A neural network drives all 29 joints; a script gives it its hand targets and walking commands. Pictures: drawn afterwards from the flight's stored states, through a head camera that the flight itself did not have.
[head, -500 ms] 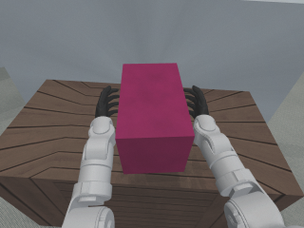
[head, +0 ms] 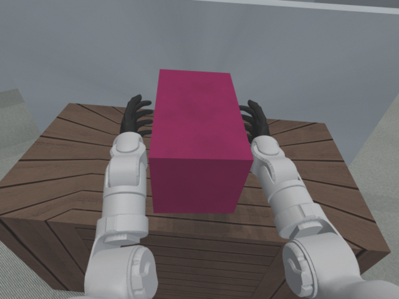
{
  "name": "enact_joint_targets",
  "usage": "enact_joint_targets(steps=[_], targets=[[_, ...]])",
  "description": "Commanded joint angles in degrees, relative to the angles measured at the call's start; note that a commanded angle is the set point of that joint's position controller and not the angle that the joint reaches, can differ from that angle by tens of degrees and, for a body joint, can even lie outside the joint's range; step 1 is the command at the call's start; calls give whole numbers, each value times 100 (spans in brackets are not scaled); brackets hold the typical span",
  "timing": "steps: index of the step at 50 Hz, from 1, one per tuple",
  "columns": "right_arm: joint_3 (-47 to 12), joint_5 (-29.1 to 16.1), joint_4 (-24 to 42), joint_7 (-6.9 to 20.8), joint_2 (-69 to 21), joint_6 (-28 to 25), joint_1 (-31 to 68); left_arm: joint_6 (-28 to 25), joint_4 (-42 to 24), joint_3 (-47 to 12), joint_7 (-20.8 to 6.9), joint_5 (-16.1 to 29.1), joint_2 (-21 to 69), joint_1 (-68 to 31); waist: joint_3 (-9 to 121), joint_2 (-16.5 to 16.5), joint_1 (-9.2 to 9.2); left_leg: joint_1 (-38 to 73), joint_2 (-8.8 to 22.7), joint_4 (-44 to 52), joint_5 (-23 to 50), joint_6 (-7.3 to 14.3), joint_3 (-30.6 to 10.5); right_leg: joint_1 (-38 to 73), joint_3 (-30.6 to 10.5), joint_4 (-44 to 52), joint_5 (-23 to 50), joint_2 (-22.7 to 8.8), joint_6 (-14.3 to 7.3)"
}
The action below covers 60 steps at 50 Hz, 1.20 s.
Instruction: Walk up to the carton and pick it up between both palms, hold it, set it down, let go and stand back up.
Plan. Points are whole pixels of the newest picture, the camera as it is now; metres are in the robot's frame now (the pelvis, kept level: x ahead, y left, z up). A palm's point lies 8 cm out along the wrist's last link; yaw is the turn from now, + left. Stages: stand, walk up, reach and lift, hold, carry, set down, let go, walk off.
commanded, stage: reach and lift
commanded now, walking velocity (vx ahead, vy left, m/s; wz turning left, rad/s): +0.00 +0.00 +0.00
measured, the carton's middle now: (194, 137) +0.41 +0.01 +0.13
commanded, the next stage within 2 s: hold in 0.60 s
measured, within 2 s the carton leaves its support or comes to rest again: neither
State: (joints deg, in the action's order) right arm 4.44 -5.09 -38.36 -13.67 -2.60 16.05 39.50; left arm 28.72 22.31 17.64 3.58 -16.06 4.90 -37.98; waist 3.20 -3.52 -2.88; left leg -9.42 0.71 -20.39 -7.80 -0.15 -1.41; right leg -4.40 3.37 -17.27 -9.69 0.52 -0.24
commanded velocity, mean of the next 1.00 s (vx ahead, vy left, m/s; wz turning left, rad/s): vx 0.00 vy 0.00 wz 0.00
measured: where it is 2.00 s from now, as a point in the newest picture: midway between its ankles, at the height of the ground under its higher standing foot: outside the picture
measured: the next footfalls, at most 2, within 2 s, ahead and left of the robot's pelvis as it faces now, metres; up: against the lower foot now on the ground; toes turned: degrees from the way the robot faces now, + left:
none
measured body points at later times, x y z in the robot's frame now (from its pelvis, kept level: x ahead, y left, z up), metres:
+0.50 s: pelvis +0.02 +0.02 +0.00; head -0.01 +0.05 +0.45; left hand +0.40 +0.14 +0.17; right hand +0.39 -0.12 +0.16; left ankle +0.04 +0.12 -0.75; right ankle +0.00 -0.11 -0.75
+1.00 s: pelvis +0.01 +0.00 +0.00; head -0.04 +0.03 +0.45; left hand +0.38 +0.14 +0.19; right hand +0.38 -0.12 +0.18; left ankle +0.04 +0.12 -0.75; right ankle +0.00 -0.11 -0.75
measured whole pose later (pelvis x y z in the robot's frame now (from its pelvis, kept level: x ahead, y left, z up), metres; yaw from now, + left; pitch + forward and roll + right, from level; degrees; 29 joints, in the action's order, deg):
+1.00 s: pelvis +0.01 +0.00 +0.00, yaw +1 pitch -7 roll -1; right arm -3.9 -12.7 -27.6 -16.9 0.7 22.0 37.3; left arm 37.8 6.9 15.9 2.8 -16.5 6.1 -32.8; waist 0.6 -2.2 -4.6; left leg -5.7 0.8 -22.1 -9.9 -0.3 -2.2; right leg 0.8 4.0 -16.4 -10.6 0.7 -0.1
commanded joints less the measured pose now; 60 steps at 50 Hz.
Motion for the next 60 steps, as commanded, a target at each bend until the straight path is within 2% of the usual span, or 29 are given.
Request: enact_joint_targets(steps=[1, 8, 13, 19, 24, 33, 39, 47, 54, 60], targets=[[-1830, -284, 1943, 599, -3603, -697, 4799, -182, -380, -2974, -1012, 645, 3782, -3657, 2256, 499, -256, 1203, -289, 101, 263, -50, 130, 291, 23, 255, 760, 161, 350], [-2358, -693, 2502, 519, -3464, -741, 4621, -99, -995, -3426, -947, 727, 3892, -3234, 2378, 626, -341, 1681, -257, -221, 1565, -297, -24, 551, 160, 114, 1764, 339, 357], [-2731, -982, 3023, 495, -3382, -676, 4642, 36, -1488, -3811, -803, 846, 3958, -3113, 2361, 690, -291, 1879, -191, -346, 1978, -388, -132, 383, 198, 132, 1676, 423, 266], [-2844, -1107, 3383, 486, -3324, -544, 4723, 198, -1789, -4048, -666, 944, 3969, -3165, 2443, 709, -267, 1969, -138, -369, 1893, -376, -173, 201, 169, 178, 1439, 440, 195], [-2909, -1154, 3547, 424, -3341, -415, 4687, 285, -1892, -4055, -654, 988, 3903, -3151, 2620, 662, -280, 1960, -165, -403, 1860, -334, -160, 335, 118, 145, 1693, 415, 230], [-2838, -1099, 3277, 265, -3448, -150, 4452, 466, -1708, -3516, -944, 744, 3555, -3008, 2161, 412, -268, 1491, -299, -183, 1375, -152, -38, 867, 14, 109, 2108, 289, 412], [-2941, -1156, 3424, 210, -3601, -112, 4618, 503, -1857, -3521, -1037, 780, 3526, -3199, 2179, 407, -247, 1423, -341, -171, 1371, -129, -7, 967, 20, 75, 2240, 267, 462], [-3012, -1225, 3555, 212, -3687, -48, 4836, 599, -2018, -3625, -994, 871, 3546, -3445, 2285, 435, -180, 1474, -314, -156, 1197, -98, 4, 739, 32, 135, 1665, 274, 412], [-2636, -1071, 3118, 275, -3562, 56, 4896, 787, -1709, -3322, -1037, 711, 3446, -3516, 1883, 436, -135, 1311, -268, 49, 569, -31, 75, 452, 50, 285, 687, 239, 340], [-2415, -972, 2915, 339, -3510, 18, 5018, 814, -1563, -3239, -1091, 678, 3486, -3626, 1923, 528, -201, 1327, -257, 56, 582, -74, 93, 463, 80, 293, 592, 244, 320]])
